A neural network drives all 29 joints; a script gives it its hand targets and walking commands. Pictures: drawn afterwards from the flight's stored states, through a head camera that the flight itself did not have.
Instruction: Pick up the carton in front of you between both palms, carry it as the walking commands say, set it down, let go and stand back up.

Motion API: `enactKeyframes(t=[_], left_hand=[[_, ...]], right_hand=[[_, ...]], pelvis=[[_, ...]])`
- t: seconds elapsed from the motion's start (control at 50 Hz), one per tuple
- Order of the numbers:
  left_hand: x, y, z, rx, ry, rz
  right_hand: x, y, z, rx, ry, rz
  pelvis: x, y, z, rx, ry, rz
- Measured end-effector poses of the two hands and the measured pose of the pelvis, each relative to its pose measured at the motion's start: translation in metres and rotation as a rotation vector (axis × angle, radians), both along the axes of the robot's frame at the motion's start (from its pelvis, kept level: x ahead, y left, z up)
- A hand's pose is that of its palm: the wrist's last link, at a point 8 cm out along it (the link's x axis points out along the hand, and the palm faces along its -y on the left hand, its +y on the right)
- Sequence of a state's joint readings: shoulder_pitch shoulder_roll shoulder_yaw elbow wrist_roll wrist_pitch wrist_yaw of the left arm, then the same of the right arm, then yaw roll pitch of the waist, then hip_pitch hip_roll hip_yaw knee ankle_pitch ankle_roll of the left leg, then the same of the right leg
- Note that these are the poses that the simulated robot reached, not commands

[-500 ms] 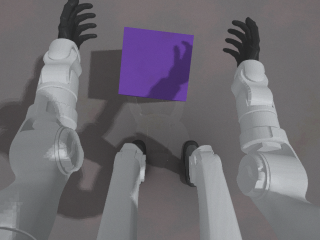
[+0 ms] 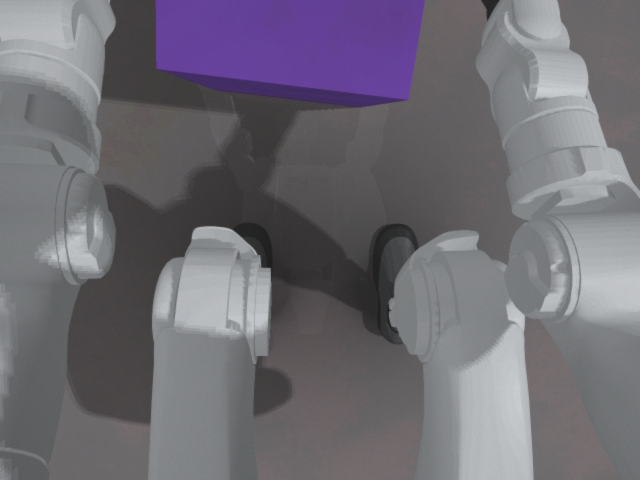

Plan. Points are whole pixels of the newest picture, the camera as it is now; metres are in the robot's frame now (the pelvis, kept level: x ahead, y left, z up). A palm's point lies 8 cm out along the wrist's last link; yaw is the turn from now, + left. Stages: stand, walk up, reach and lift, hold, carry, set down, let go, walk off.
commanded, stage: reach and lift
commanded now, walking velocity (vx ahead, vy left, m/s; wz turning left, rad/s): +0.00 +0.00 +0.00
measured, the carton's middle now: out of the picture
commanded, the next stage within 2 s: none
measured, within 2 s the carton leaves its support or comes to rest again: leaves its support in 0.88 s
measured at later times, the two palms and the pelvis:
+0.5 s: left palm out of the picture +0.55 +0.23 -0.19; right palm out of the picture +0.55 -0.11 -0.19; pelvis +0.01 +0.00 -0.02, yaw +0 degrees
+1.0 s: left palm out of the picture +0.54 +0.21 -0.16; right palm out of the picture +0.55 -0.09 -0.15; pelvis +0.01 +0.00 -0.02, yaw +1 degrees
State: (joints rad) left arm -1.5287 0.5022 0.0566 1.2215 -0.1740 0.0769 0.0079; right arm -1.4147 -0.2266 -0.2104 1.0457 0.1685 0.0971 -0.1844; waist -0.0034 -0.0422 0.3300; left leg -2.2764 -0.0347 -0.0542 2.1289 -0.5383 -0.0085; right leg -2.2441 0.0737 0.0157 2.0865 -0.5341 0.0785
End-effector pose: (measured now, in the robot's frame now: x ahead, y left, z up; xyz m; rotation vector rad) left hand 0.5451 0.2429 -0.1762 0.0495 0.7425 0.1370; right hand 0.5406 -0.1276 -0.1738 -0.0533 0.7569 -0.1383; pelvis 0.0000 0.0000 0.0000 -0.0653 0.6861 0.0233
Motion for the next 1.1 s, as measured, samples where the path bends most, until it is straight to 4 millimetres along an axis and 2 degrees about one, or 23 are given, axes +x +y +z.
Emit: enactKeyframes(t=[0.08,0.16,0.28,0.42,0.5,0.58,0.76,0.9,0.98,1.1], left_hand=[[0.0,-0.002,-0.02,0.009,0.011,-0.002],[0.006,-0.003,-0.026,0.004,-0.005,-0.001],[0.013,-0.001,-0.019,0.003,-0.029,-0.002],[0.007,-0.006,-0.015,-0.008,-0.013,-0.012],[0.006,-0.015,-0.015,-0.015,-0.012,-0.029],[0.007,-0.029,-0.016,-0.023,-0.014,-0.041],[0.012,-0.03,-0.012,-0.01,0.019,-0.058],[0.005,-0.031,-0.01,-0.019,0.025,-0.064],[0.0,-0.03,0.007,-0.009,0.0,-0.015],[-0.014,-0.022,0.07,-0.031,-0.06,0.024]], right_hand=[[0.0,-0.001,-0.019,0.01,0.001,-0.001],[0.007,-0.002,-0.024,-0.002,-0.011,0.007],[0.015,0.012,-0.019,0.014,-0.032,0.023],[0.009,0.017,-0.016,0.011,-0.014,0.025],[0.007,0.02,-0.014,0.017,-0.019,0.035],[0.009,0.036,-0.013,0.04,-0.026,0.055],[0.013,0.038,-0.012,0.049,-0.005,0.022],[0.017,0.037,-0.003,0.048,-0.004,0.01],[0.013,0.042,0.017,0.062,-0.043,-0.011],[-0.002,0.049,0.072,0.088,-0.103,-0.015]], pelvis=[[0.002,0.003,-0.01,0.002,-0.034,-0.009],[0.007,0.004,-0.017,0.004,-0.055,-0.008],[0.012,0.003,-0.021,0.002,-0.054,-0.008],[0.011,0.002,-0.017,0.001,-0.035,-0.001],[0.008,0.001,-0.015,0.001,-0.04,-0.004],[0.004,0.0,-0.014,0.001,-0.054,-0.009],[0.003,0.001,-0.02,0.004,-0.081,-0.015],[0.011,0.002,-0.024,0.009,-0.059,-0.015],[0.012,0.0,-0.021,0.008,-0.039,-0.002],[0.01,-0.005,-0.002,0.008,-0.009,0.03]])
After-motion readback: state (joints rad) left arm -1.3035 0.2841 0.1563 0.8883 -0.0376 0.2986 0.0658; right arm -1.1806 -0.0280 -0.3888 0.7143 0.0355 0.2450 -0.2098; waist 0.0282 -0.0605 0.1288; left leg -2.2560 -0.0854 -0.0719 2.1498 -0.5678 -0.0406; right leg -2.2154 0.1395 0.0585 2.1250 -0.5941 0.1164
